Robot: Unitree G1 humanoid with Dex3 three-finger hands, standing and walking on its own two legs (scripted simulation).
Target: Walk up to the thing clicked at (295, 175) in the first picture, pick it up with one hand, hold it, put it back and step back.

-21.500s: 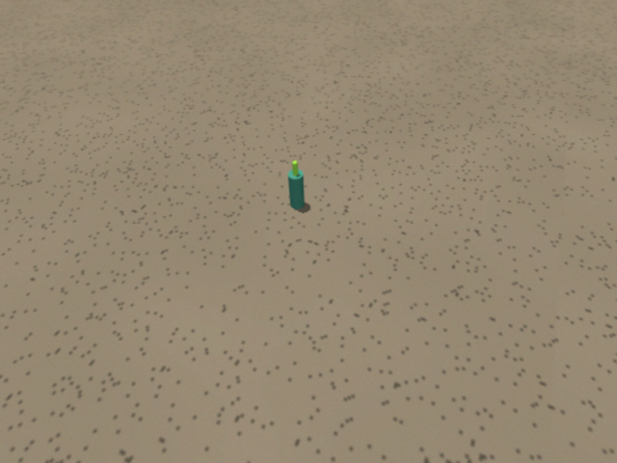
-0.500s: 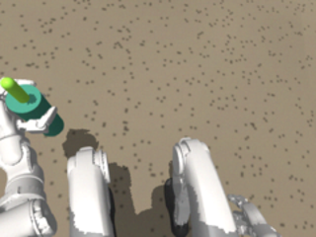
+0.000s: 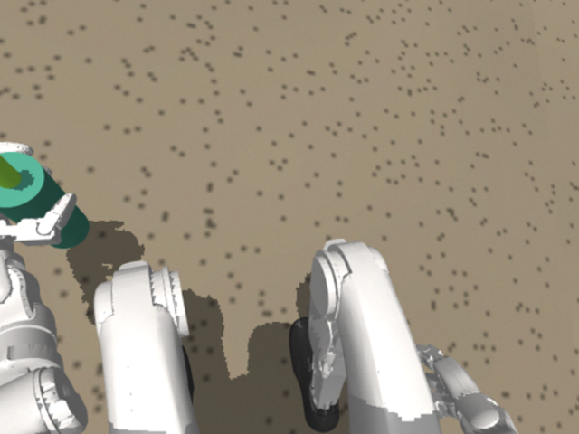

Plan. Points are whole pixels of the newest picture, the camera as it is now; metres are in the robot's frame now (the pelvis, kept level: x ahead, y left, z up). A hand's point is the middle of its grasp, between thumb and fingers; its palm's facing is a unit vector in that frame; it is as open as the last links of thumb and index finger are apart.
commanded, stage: lower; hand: left
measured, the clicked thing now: (31, 198) +0.42 +0.29 -0.09
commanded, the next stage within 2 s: loosen in 1.24 s
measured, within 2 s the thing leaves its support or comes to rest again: neither
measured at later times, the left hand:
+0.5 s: hand (51, 207) +0.42 +0.29 -0.15, palm faces +0.37 -0.93 -0.01, open 9.3 cm
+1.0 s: hand (58, 210) +0.42 +0.29 -0.18, palm faces +0.38 -0.93 -0.01, open 9.3 cm
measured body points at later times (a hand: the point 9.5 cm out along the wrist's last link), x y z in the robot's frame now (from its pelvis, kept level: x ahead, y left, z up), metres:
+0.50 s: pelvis +0.00 +0.00 -0.03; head +0.23 +0.11 +0.35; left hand +0.40 +0.34 -0.14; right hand +0.12 -0.27 -0.11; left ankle +0.09 +0.14 -0.29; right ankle +0.10 -0.12 -0.29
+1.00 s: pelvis -0.01 +0.01 -0.03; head +0.23 +0.14 +0.33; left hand +0.40 +0.34 -0.17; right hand +0.13 -0.26 -0.10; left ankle +0.09 +0.14 -0.29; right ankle +0.10 -0.12 -0.29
